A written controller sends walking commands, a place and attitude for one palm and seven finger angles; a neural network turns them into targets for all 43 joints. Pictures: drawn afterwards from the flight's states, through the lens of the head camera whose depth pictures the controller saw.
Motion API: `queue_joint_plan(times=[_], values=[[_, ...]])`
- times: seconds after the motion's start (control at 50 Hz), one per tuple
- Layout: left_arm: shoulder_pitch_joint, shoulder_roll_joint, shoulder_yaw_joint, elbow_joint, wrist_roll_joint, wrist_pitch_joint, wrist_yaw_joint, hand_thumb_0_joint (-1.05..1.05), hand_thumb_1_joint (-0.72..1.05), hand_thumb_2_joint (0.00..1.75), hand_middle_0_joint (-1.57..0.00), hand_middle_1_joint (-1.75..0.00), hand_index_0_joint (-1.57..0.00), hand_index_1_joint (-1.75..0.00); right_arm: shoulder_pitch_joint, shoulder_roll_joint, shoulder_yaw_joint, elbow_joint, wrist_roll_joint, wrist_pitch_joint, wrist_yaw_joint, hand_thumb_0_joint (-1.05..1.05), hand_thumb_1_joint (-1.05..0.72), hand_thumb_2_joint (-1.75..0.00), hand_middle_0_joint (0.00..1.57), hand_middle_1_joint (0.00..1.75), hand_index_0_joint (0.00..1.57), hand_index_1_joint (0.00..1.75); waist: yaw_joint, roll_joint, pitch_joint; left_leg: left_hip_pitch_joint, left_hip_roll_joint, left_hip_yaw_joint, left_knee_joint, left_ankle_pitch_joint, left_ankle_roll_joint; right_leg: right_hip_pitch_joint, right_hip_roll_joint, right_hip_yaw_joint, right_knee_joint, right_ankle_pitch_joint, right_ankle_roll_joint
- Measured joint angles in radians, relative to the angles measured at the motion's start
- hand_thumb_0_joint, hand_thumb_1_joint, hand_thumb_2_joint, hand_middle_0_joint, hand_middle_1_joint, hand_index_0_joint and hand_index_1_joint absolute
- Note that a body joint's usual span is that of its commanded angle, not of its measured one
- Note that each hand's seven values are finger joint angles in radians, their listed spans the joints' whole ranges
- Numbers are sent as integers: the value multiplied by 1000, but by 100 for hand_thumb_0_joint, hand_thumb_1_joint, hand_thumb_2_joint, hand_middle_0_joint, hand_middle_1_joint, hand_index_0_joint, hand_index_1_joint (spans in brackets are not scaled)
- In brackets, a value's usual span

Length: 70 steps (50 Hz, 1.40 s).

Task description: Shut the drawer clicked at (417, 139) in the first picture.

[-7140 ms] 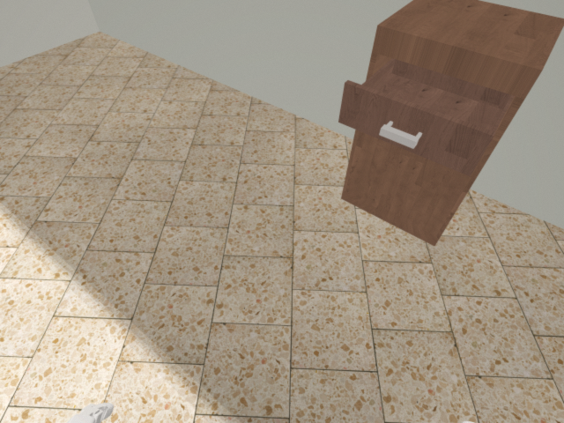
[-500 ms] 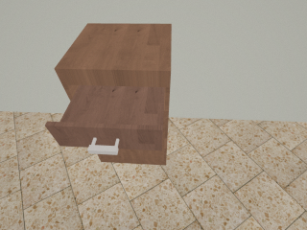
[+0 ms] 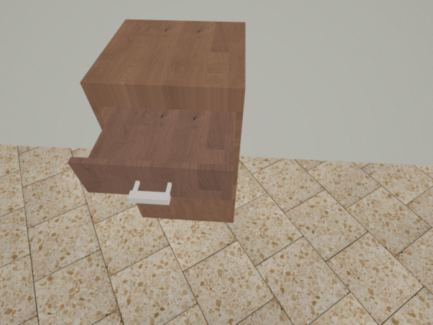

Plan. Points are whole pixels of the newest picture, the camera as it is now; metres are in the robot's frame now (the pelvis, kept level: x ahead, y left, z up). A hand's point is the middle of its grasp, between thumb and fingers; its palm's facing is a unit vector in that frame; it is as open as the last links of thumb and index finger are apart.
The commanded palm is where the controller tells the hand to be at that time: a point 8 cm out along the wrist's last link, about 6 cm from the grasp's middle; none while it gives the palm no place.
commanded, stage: look again from close up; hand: left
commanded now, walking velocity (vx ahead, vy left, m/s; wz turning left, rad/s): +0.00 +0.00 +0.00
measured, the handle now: (151, 191) +0.45 +0.21 -0.12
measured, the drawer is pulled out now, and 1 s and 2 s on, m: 0.23 0.23 0.23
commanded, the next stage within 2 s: shuffle to correct the standing spot in 0.40 s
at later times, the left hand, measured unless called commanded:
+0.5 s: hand out of the picture -0.03 +0.21 -0.17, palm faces +0.04 -0.98 -0.19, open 7.4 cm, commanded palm none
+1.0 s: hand out of the picture +0.00 +0.17 -0.19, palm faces +0.05 -0.99 -0.12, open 7.4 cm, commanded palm none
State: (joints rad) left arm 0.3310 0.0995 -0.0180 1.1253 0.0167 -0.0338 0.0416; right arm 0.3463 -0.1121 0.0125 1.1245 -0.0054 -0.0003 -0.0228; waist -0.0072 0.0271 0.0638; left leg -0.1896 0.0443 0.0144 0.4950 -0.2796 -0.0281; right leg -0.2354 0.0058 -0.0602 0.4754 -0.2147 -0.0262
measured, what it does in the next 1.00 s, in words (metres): shifts its weight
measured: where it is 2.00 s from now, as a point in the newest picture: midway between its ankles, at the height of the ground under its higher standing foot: outside the picture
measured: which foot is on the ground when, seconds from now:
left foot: down 0.00-1.00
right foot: down 0.00-1.00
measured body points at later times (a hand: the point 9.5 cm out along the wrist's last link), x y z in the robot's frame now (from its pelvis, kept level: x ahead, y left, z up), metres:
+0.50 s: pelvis -0.02 +0.04 +0.00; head -0.02 +0.04 +0.45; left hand -0.03 +0.26 -0.16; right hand -0.01 -0.18 -0.16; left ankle -0.01 +0.14 -0.74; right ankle +0.03 -0.10 -0.74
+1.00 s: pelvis +0.05 +0.02 -0.01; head +0.06 +0.03 +0.44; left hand +0.00 +0.22 -0.18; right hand +0.03 -0.19 -0.17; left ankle -0.01 +0.14 -0.74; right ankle +0.03 -0.10 -0.74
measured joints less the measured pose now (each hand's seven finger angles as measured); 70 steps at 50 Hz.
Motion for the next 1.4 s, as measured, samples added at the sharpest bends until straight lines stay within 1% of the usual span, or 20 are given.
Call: queue_joint_plan(times=[0.04,0.08,0.16,0.26,0.36,0.48,0.56,0.64,0.7,0.82,0.96,1.06,1.14,1.22,1.32,1.36,1.4], values=[[0,2,-1,-1,-2,0,1,0,90,90,-20,-30,-20,-30,-9,-4,-7,-25,-1,-6,-2,0,-91,-90,19,30,20,30,-12,-6,-2,-9,-6,-2,23,-7,2,-7,-7,-1,22,-7,4],[-5,7,-1,-2,-3,9,-2,0,90,90,-20,-30,-20,-30,-16,-8,-12,-40,-2,-8,-5,0,-91,-90,19,30,19,30,-17,-13,-15,-8,-15,-1,37,-12,10,-5,-16,0,37,-15,10],[-16,26,2,-18,4,28,-2,1,91,90,-20,-30,-20,-30,-28,-18,-13,-61,-11,-2,-4,1,-92,-90,19,30,19,30,-11,-23,-46,-16,-29,3,48,-13,26,-11,-30,5,45,-13,23],[-16,56,13,-53,5,30,-7,1,92,90,-20,-30,-20,-30,-24,-34,-14,-77,-14,-3,3,1,-92,-90,19,30,19,30,-2,-34,-68,-24,-49,7,30,5,44,-21,-49,11,33,1,34],[-10,72,15,-66,5,29,-10,1,91,90,-20,-29,-20,-30,-21,-39,-9,-76,-12,-7,6,1,-91,-90,19,30,19,30,4,-39,-67,-15,-65,8,0,25,55,-13,-64,12,9,18,47],[4,67,9,-57,5,29,-12,0,91,90,-20,-29,-20,-30,-27,-37,-3,-62,-9,-7,9,1,-91,-90,19,30,20,30,8,-38,-53,-4,-73,10,-25,38,60,-4,-72,14,-11,28,55],[15,55,5,-44,5,28,-14,0,91,90,-20,-29,-20,-30,-32,-32,0,-50,-9,-8,10,0,-91,-90,19,30,20,30,9,-40,-45,0,-73,11,-30,37,61,-1,-71,15,-14,26,54],[37,40,6,-33,13,32,-19,0,91,90,-20,-29,-20,-30,-22,-28,-4,-36,-13,-2,11,0,-91,-90,19,30,20,30,9,-40,-52,1,-68,13,-16,17,61,-8,-65,19,18,-25,39],[56,32,9,-29,15,27,-23,0,91,90,-20,-29,-20,-30,-9,-25,-8,-26,-14,-2,10,0,-91,-90,19,30,20,30,10,-42,-57,3,-65,13,3,-6,58,-9,-59,25,35,-31,31],[79,16,14,-17,13,13,-27,0,91,90,-20,-29,-20,-30,12,-20,-12,-10,-12,-17,4,0,-91,-90,19,30,20,30,10,-35,-59,9,-49,9,41,-59,46,-3,-44,22,71,-75,34],[69,9,22,-3,9,-2,-25,0,91,90,-20,-30,-20,-30,1,-6,-10,2,-11,-41,-4,0,-91,-90,19,30,19,30,5,-43,-48,17,-34,-1,93,-123,35,9,-32,12,119,-139,28],[44,11,24,2,8,1,-23,0,91,90,-20,-30,-20,-30,-20,2,-12,4,-10,-52,-16,0,-91,-90,19,30,20,30,2,-51,-44,42,-34,9,104,-152,35,14,-32,19,161,-172,23],[6,11,23,-12,4,-5,-9,0,91,90,-20,-30,-20,-30,-42,0,-9,5,-6,-35,-29,1,-91,-90,19,30,20,30,2,-43,-37,50,-31,11,114,-141,34,38,-31,16,142,-166,28],[-17,33,19,-17,0,7,5,2,93,90,-20,-30,-20,-30,-59,-12,-12,3,0,-19,-31,1,-93,-90,19,30,20,30,-1,-37,-34,83,-34,8,35,-113,32,56,-34,8,95,-124,33],[-39,59,22,-52,-5,16,6,2,93,90,-20,-30,-20,-30,-80,-27,-16,-13,2,-13,-27,1,-93,-90,19,30,20,30,9,-46,-17,96,-50,17,-34,-60,43,70,-47,16,26,-84,42],[-49,62,19,-61,0,8,16,1,92,90,-20,-30,-20,-30,-90,-42,-22,-40,4,-6,-18,1,-93,-90,20,30,20,30,8,-34,-13,47,-43,19,16,-56,41,54,-42,15,8,-68,51],[-53,70,15,-75,3,3,14,1,92,90,-20,-30,-20,-30,-96,-55,-27,-78,1,-5,-8,1,-93,-90,19,30,20,30,1,-27,-8,21,-40,22,38,-79,51,24,-39,17,29,-60,54]])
